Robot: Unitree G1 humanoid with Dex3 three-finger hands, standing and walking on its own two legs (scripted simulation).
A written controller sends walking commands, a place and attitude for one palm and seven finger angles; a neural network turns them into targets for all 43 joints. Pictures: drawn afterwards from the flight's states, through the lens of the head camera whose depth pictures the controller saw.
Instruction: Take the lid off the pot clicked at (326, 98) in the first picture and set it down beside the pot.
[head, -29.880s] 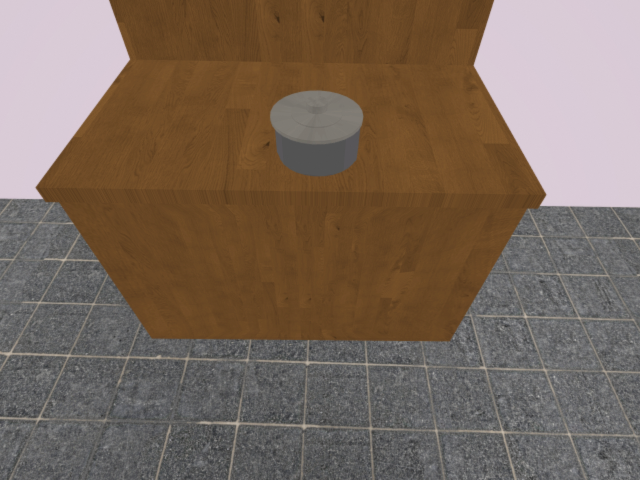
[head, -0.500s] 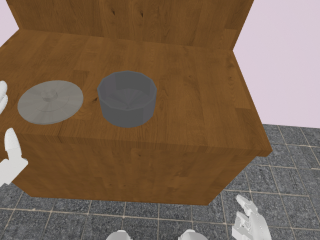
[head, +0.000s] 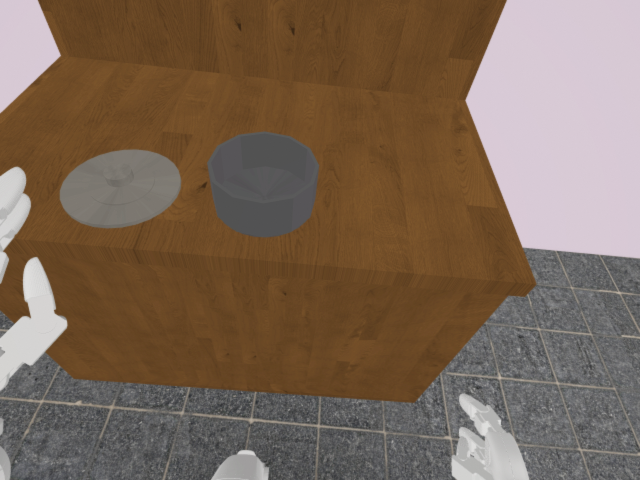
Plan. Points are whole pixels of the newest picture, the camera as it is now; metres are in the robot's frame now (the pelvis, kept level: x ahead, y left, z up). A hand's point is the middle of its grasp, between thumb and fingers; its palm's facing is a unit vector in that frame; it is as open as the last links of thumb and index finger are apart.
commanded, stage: step back with the hand held close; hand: left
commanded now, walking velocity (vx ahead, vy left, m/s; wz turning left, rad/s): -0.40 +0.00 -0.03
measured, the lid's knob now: (118, 175) +0.56 +0.38 +0.00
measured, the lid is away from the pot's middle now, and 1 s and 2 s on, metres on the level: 0.25 0.25 0.25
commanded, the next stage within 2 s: stop stepping back and stand still in 0.16 s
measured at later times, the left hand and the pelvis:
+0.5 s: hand out of the picture +0.08 +0.22 +0.19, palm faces +0.24 -0.87 -0.43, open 7.5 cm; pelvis -0.11 +0.01 +0.01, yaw -5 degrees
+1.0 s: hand out of the picture +0.05 +0.25 +0.18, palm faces +0.34 -0.85 -0.39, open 7.5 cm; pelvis -0.15 +0.02 +0.01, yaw -4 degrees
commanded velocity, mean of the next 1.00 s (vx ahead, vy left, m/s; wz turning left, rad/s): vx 0.02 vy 0.01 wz -0.01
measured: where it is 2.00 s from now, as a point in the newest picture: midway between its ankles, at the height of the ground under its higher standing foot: outside the picture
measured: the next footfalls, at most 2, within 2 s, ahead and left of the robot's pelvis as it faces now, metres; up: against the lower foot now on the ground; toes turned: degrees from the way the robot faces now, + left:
right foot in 0.36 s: -0.10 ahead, -0.09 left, +0.00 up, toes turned +1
left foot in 0.56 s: -0.09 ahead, +0.14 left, +0.00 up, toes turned +4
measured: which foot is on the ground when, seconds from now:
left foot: down 0.00-0.36, up 0.38-0.54, down 0.56-1.00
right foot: down 0.00-0.10, up 0.12-0.34, down 0.36-1.00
